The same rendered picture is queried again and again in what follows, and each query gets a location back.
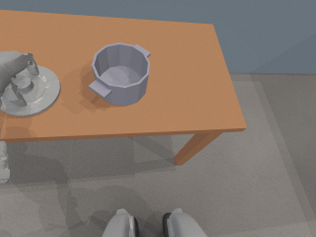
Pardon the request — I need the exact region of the robot left forearm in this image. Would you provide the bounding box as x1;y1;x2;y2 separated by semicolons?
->
0;64;11;133

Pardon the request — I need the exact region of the robot left upper arm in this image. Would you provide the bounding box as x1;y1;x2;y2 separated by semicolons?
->
0;140;10;186

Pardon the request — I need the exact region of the robot right foot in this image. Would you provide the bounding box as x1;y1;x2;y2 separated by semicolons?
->
162;212;172;237

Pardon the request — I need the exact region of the knob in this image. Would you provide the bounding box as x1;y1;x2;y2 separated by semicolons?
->
14;76;35;93

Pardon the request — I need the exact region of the lid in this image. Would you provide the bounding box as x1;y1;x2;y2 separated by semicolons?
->
0;65;61;117

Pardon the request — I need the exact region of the pot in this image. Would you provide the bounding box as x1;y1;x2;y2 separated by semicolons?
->
88;42;151;106

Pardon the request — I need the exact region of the table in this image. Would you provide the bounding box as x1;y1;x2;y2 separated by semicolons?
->
0;10;247;166

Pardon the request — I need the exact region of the left robot hand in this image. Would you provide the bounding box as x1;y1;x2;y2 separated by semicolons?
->
0;50;40;107

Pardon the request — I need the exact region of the robot left shin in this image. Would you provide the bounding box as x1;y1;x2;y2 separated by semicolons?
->
116;208;129;215

